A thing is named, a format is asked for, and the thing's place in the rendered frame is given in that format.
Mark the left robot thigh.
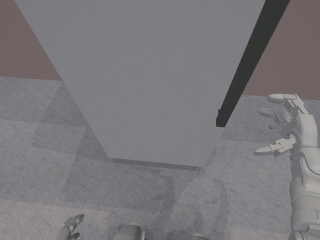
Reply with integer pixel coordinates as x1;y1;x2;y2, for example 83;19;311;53
113;225;146;240

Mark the fridge door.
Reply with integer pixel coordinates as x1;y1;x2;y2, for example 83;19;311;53
14;0;266;167

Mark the right robot forearm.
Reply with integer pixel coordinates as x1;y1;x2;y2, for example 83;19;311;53
289;146;320;236

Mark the handle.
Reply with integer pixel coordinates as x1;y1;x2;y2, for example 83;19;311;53
216;0;290;128

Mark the right robot hand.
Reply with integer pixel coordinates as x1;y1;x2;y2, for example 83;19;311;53
253;93;318;158

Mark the robot right upper arm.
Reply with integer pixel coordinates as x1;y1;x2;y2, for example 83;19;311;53
288;230;320;240

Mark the left robot hand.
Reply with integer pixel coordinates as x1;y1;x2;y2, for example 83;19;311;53
52;214;84;240

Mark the right robot shin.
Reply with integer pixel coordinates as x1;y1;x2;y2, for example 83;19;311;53
193;233;203;237

